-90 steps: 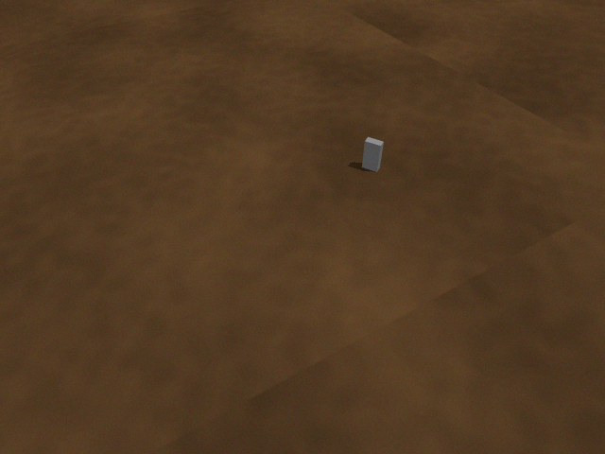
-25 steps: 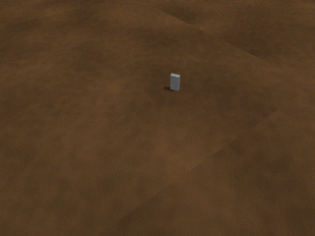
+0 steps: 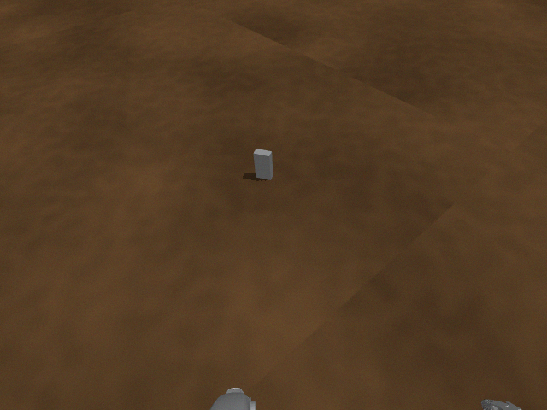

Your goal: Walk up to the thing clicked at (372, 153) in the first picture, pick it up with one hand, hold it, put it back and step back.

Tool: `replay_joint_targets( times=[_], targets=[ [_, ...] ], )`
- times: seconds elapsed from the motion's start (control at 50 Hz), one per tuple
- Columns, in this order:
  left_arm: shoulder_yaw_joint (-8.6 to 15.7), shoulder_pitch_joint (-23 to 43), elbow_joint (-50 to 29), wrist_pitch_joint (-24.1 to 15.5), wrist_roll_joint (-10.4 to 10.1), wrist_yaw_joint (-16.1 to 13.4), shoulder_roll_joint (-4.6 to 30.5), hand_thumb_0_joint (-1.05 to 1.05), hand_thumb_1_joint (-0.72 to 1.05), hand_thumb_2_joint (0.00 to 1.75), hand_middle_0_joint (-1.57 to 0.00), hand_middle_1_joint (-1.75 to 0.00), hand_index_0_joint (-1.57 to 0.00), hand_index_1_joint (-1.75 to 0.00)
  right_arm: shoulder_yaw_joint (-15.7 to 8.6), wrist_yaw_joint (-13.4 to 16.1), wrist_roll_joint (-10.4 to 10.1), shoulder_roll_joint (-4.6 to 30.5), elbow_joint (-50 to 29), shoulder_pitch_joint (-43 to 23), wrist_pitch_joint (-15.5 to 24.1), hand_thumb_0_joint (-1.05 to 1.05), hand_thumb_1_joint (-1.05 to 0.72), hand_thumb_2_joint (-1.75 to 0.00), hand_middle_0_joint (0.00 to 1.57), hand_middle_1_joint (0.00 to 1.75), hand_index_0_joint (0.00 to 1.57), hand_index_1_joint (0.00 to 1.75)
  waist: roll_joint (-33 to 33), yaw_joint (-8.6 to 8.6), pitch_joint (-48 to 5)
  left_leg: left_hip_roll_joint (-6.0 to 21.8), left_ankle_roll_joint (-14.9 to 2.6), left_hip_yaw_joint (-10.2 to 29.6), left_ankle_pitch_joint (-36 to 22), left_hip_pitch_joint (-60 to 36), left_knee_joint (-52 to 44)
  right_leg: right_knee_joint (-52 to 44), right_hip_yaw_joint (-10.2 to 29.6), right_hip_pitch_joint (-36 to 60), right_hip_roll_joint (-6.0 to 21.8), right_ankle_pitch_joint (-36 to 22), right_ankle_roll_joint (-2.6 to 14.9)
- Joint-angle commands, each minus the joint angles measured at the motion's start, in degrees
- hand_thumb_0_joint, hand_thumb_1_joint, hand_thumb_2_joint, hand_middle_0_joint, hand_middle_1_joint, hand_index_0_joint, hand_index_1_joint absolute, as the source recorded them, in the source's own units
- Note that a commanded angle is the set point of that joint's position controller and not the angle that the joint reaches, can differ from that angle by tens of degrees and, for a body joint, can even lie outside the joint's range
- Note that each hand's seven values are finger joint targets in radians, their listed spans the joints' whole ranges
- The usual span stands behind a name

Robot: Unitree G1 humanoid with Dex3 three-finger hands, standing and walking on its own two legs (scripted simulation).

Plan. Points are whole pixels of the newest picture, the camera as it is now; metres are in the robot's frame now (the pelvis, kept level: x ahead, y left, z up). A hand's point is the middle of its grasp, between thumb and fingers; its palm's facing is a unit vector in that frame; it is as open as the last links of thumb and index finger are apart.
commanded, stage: walk up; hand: left
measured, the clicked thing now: (263, 164) +1.36 +0.15 -0.69
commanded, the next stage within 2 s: none
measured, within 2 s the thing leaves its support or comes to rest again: neither
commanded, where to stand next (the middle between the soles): +0.99 -0.03 m, yaw -5 degrees
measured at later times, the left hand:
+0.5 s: hand (162, 272) +0.40 +0.28 -0.12, palm faces -0.19 -0.91 -0.37, open 7.4 cm
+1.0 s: hand (185, 224) +0.54 +0.26 -0.14, palm faces -0.09 -0.92 -0.38, open 7.4 cm
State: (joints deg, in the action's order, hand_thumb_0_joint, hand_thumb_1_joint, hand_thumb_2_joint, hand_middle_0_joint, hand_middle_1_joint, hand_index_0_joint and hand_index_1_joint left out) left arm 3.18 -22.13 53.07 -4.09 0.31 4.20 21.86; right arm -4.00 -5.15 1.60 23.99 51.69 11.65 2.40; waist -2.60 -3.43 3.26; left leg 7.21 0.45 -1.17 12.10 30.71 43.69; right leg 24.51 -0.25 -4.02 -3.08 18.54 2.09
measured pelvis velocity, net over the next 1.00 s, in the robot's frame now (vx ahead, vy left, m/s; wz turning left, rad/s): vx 0.47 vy -0.01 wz -0.10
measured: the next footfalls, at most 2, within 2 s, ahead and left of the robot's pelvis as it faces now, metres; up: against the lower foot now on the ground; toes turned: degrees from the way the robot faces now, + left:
left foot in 0.10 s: +0.24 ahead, +0.15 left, +0.00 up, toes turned +5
right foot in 0.56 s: +0.44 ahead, -0.14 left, +0.00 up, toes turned -10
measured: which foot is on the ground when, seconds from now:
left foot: up 0.00-0.08, down 0.10-0.58, up 0.60-1.00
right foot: down 0.00-0.14, up 0.16-0.54, down 0.56-1.00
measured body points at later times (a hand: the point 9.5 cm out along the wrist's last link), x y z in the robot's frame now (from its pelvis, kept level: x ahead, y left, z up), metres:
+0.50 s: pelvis +0.26 +0.01 +0.00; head +0.28 +0.01 +0.45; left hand +0.41 +0.32 -0.10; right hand +0.24 -0.32 -0.11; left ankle +0.20 +0.15 -0.74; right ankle +0.39 -0.15 -0.71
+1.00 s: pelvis +0.47 -0.01 +0.00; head +0.49 -0.02 +0.44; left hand +0.54 +0.31 -0.11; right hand +0.53 -0.35 -0.11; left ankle +0.62 +0.11 -0.72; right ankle +0.40 -0.14 -0.74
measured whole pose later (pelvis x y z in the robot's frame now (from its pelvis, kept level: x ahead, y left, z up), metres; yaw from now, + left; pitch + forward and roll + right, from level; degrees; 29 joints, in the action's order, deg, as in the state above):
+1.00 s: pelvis +0.47 -0.01 +0.00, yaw -6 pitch -2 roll -2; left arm 2.9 -20.1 49.0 -5.5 0.4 2.7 23.9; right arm -4.5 -4.9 1.2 24.8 50.2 15.0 2.0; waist -2.8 -2.2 4.0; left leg 5.6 -0.6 -0.7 9.3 27.4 36.3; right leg 27.3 -4.4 -4.6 -0.1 20.3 0.0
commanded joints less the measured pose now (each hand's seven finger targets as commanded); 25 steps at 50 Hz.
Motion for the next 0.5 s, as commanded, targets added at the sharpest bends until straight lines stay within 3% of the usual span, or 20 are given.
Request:
replay_joint_targets(
  times=[0.0, 0.04, 0.06, 0.08, 0.1, 0.12, 0.14, 0.16, 0.18, 0.2, 0.22, 0.26, 0.32, 0.34, 0.38, 0.42, 0.48],
  targets=[
    [4.7, 2.5, -6.7, -2.0, 0.1, -1.6, 17.2, 0.0, 0.9, 0.9, -0.2, -0.3, -0.2, -0.3, -3.2, 0.7, 0.0, 9.8, -7.6, -9.2, 2.9, 0.0, -0.9, -0.9, 0.2, 0.3, 0.2, 0.3, 6.4, -0.62, 1.7, -0.9, -0.49, -0.5, -4.7, -5.4, -10.0, -8.0, 10.6, -5.7, 14.6, -9.2, 8.77],
    [4.7, 4.0, -7.1, -1.7, 0.0, -1.8, 17.7, 0.0, 0.9, 0.9, -0.2, -0.3, -0.2, -0.3, -3.6, 1.1, -0.2, 9.6, -6.4, -4.0, 3.2, 0.0, -0.9, -0.9, 0.2, 0.3, 0.2, 0.3, 6.3, 1.91, -0.7, -2.7, -1.3, -2.4, -6.1, -13.7, -12.3, -2.9, 9.3, -7.0, 14.6, -16.2, 7.67],
    [4.4, 4.9, -7.8, -1.7, 0.1, -1.9, 17.3, 0.0, 0.9, 0.9, -0.2, -0.3, -0.2, -0.3, -4.3, 1.4, -0.1, 10.6, -4.7, 2.2, 3.3, 0.0, -0.9, -0.9, 0.2, 0.3, 0.2, 0.3, 3.7, 5.31, -3.9, -4.2, -2.13, -2.7, -6.1, -23.4, -14.1, 5.3, 7.9, -9.8, 12.9, -19.8, 6.42],
    [3.4, 2.7, -8.1, -1.6, 0.1, -2.1, 14.7, 0.0, 0.9, 0.9, -0.2, -0.3, -0.2, -0.3, -5.6, 2.1, 0.5, 13.7, -2.5, 10.4, 3.7, 0.0, -0.9, -0.9, 0.2, 0.3, 0.2, 0.3, -3.5, 8.9, -8.8, -3.9, -4.52, -1.2, -2.4, -36.5, -15.2, 20.0, 4.1, -15.7, 8.6, -21.4, 4.52],
    [2.0, -0.8, -8.0, -1.5, -0.6, -2.3, 10.0, 0.0, 0.9, 0.9, -0.2, -0.3, -0.2, -0.3, -7.1, 2.7, 1.6, 17.1, -1.9, 17.1, 4.1, 0.0, -0.9, -0.9, 0.2, 0.3, 0.2, 0.3, -13.1, 11.42, -12.7, 5.4, -7.33, 12.1, 11.0, -45.7, -19.5, 35.2, 1.7, -26.2, 3.2, -10.0, 2.43],
    [1.9, -3.3, -7.8, -1.2, -1.3, -2.6, 9.7, 0.0, 0.9, 0.9, -0.2, -0.3, -0.2, -0.3, -7.4, 3.0, 1.0, 19.4, -3.6, 16.2, 4.3, 0.0, -0.9, -0.9, 0.2, 0.3, 0.2, 0.3, -14.4, 9.57, -12.6, 17.6, -10.89, 36.9, 20.5, -47.4, -28.5, 41.5, 3.0, -35.8, -3.5, 9.8, 0.97],
    [2.6, -3.5, -6.6, -0.8, -0.7, -3.4, 15.4, 0.0, 0.9, 0.9, -0.2, -0.3, -0.2, -0.3, -7.6, 2.8, -0.6, 20.1, -4.7, 11.0, 4.0, 0.0, -0.9, -0.9, 0.2, 0.3, 0.2, 0.3, -10.3, 7.61, -11.4, 20.6, -15.18, 41.2, 25.6, -42.5, -30.2, 47.1, 8.1, -35.7, 1.2, 9.9, 2.24],
    [2.5, -0.7, -6.5, -1.0, -0.4, -3.4, 17.0, 0.0, 0.9, 0.9, -0.2, -0.3, -0.2, -0.3, -7.1, 2.8, -1.1, 18.2, -5.7, 8.4, 3.7, 0.0, -0.9, -0.9, 0.2, 0.3, 0.2, 0.3, -6.0, 7.03, -7.6, 19.2, -14.92, 35.7, 22.3, -36.9, -30.6, 48.1, 8.3, -35.4, 3.7, 6.4, 1.66],
    [2.7, 0.3, -5.8, -1.2, -0.6, -3.0, 16.6, 0.0, 0.9, 0.9, -0.2, -0.3, -0.2, -0.3, -5.8, 3.0, -1.4, 15.8, -6.6, 6.2, 3.7, 0.0, -0.9, -0.9, 0.2, 0.3, 0.2, 0.3, -2.6, 5.92, -3.7, 15.5, -12.9, 24.8, 14.4, -31.4, -30.3, 46.0, 9.2, -33.5, 4.9, 3.1, 0.92],
    [2.7, 0.8, -5.3, -1.4, -0.8, -2.5, 15.4, 0.0, 0.9, 0.9, -0.2, -0.3, -0.2, -0.3, -4.9, 3.2, -1.5, 14.0, -7.0, 5.5, 4.0, 0.0, -0.9, -0.9, 0.2, 0.3, 0.2, 0.3, -2.4, 5.62, -2.4, 12.0, -10.63, 17.3, 3.6, -28.3, -29.4, 42.6, 8.7, -30.7, 5.8, 0.7, 0.65],
    [2.7, -0.1, -4.8, -1.2, -1.2, -2.1, 14.2, 0.0, 0.9, 0.9, -0.2, -0.3, -0.2, -0.3, -4.1, 3.3, -1.8, 13.1, -6.8, 5.6, 4.3, 0.0, -0.9, -0.9, 0.2, 0.3, 0.2, 0.3, -3.1, 4.48, -0.9, 10.2, -9.82, 11.4, -4.6, -24.8, -28.9, 41.0, 7.8, -28.8, 6.2, -0.3, 0.16],
    [2.6, -0.2, -5.2, -0.5, -1.1, -1.3, 12.9, 0.0, 0.9, 0.9, -0.2, -0.3, -0.2, -0.3, -3.8, 3.2, -1.7, 13.0, -7.0, 5.6, 4.7, 0.0, -0.9, -0.9, 0.2, 0.3, 0.2, 0.3, -4.1, 3.74, -1.0, 8.5, -10.65, 6.2, -9.7, -22.8, -28.8, 38.1, 5.9, -26.7, 6.1, -2.1, -0.97],
    [2.2, 4.3, -7.3, -0.1, -0.7, -0.2, 11.7, 0.0, 0.9, 0.9, -0.2, -0.3, -0.2, -0.3, -3.8, 3.2, -1.4, 13.9, -8.2, 4.7, 4.8, 0.0, -0.9, -0.9, 0.2, 0.3, 0.2, 0.3, -5.3, 3.69, 1.7, 9.9, -13.57, 2.7, -9.3, -23.3, -30.2, 27.4, 3.4, -29.5, 8.3, -3.2, -2.47],
    [2.3, 7.2, -8.1, 0.0, -0.5, 0.2, 11.9, 0.0, 0.9, 0.9, -0.2, -0.3, -0.2, -0.3, -3.9, 3.0, -1.2, 14.1, -8.3, 4.7, 4.8, 0.0, -0.9, -0.9, 0.2, 0.3, 0.2, 0.3, -5.1, 4.43, 3.0, 9.7, -13.69, 1.7, -8.5, -21.8, -31.0, 24.1, 2.2, -29.3, 9.0, -4.4, -2.57],
    [2.4, 10.5, -8.9, -0.1, -0.1, 0.8, 11.4, 0.0, 0.9, 0.9, -0.2, -0.3, -0.2, -0.3, -3.9, 2.9, -1.2, 14.9, -8.2, 5.5, 4.9, 0.0, -0.9, -0.9, 0.2, 0.3, 0.2, 0.3, -6.1, 5.11, 3.3, 8.9, -12.51, -0.2, -7.4, -19.8, -30.7, 17.1, 0.6, -24.9, 9.6, -9.2, -2.05],
    [2.7, 11.6, -8.6, -0.2, -0.1, 1.1, 11.6, 0.0, 0.9, 0.9, -0.2, -0.3, -0.2, -0.3, -3.7, 2.7, -1.2, 14.9, -8.2, 5.4, 4.6, 0.0, -0.9, -0.9, 0.2, 0.3, 0.2, 0.3, -5.5, 4.96, 2.1, 7.5, -11.24, -1.5, -5.5, -19.4, -29.4, 12.1, -1.0, -20.9, 8.4, -13.9, -1.34],
    [3.0, 12.3, -7.8, -0.3, 0.0, 1.0, 11.9, 0.0, 0.9, 0.9, -0.2, -0.3, -0.2, -0.3, -3.8, 2.9, -1.2, 15.1, -8.0, 6.2, 3.7, 0.0, -0.9, -0.9, 0.2, 0.3, 0.2, 0.3, -3.5, 4.88, -0.6, 8.0, -10.71, -1.1, -5.0, -21.0, -24.6, 9.4, -3.1, -15.7, 6.7, -13.2, -0.2]
  ],
)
